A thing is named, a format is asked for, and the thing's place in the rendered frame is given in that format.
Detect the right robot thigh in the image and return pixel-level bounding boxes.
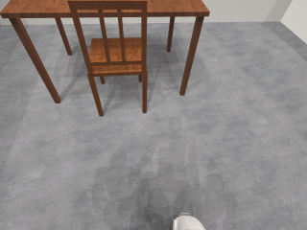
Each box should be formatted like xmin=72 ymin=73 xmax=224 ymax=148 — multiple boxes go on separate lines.
xmin=173 ymin=216 xmax=205 ymax=230

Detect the right robot shin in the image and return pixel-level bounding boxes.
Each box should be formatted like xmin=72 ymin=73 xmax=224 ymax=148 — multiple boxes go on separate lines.
xmin=180 ymin=213 xmax=190 ymax=217

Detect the table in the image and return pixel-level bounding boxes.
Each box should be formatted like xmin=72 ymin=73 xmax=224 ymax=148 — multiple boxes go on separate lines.
xmin=0 ymin=0 xmax=210 ymax=104

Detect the chair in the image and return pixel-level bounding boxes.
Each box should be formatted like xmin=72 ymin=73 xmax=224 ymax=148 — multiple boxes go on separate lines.
xmin=67 ymin=0 xmax=148 ymax=117

